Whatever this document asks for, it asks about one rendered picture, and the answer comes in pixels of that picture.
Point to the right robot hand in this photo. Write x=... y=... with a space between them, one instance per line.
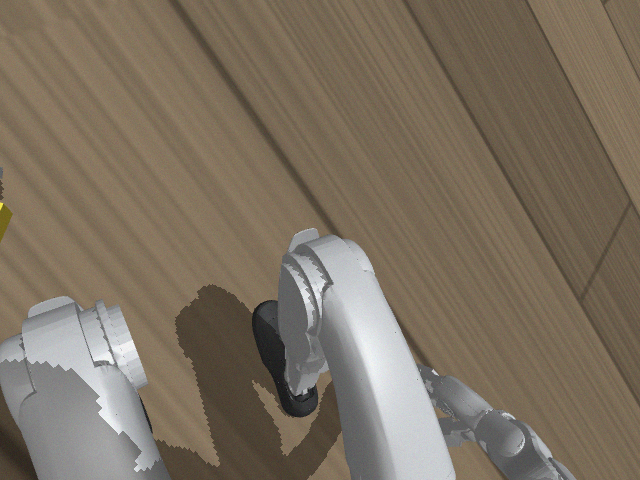
x=457 y=400

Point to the cube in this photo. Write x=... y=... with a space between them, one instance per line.
x=5 y=216

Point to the right robot foot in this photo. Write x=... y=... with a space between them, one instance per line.
x=272 y=352

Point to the right robot arm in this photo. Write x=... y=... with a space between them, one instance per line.
x=517 y=450

